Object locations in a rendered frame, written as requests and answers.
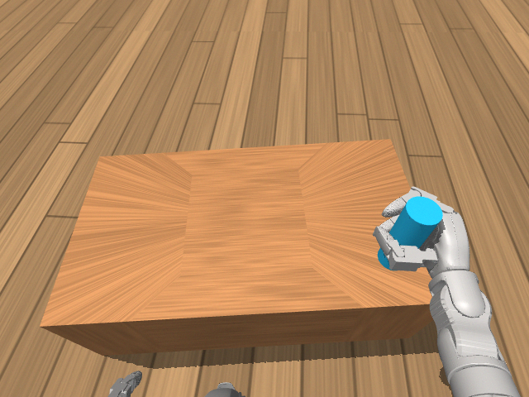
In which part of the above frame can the right robot arm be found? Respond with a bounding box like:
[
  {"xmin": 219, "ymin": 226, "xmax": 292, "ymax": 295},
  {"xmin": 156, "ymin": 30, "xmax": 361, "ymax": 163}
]
[{"xmin": 428, "ymin": 269, "xmax": 521, "ymax": 397}]

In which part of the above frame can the left robot hand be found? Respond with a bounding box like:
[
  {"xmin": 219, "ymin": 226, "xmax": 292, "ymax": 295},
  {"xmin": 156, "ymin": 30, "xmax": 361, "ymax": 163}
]
[{"xmin": 108, "ymin": 371, "xmax": 142, "ymax": 397}]

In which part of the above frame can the right robot hand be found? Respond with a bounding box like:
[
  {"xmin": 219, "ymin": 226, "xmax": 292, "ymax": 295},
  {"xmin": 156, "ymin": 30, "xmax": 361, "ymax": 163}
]
[{"xmin": 373, "ymin": 186, "xmax": 470, "ymax": 279}]

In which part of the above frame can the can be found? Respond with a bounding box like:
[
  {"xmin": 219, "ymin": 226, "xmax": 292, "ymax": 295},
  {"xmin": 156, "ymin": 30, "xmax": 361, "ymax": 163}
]
[{"xmin": 378, "ymin": 197, "xmax": 443, "ymax": 270}]

